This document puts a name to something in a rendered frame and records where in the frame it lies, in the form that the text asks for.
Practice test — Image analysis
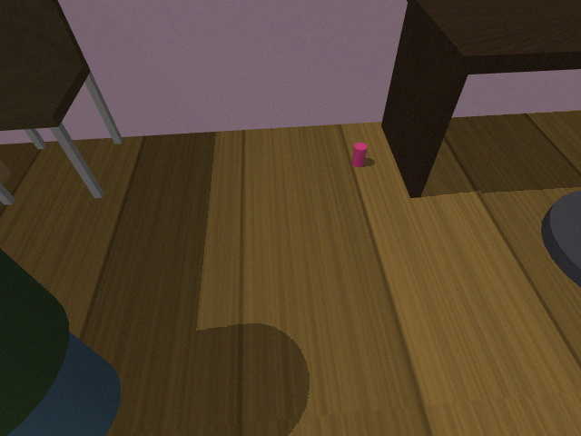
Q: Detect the desk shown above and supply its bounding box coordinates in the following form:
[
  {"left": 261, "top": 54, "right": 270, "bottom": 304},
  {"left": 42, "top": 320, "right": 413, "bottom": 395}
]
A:
[{"left": 381, "top": 0, "right": 581, "bottom": 198}]

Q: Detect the chair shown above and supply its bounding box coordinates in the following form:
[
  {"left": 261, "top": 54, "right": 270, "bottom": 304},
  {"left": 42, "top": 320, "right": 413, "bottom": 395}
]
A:
[{"left": 0, "top": 0, "right": 123, "bottom": 205}]

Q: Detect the potted plant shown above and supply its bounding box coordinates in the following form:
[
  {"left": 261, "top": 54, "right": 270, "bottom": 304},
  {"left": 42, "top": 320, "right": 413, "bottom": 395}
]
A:
[{"left": 0, "top": 249, "right": 121, "bottom": 436}]

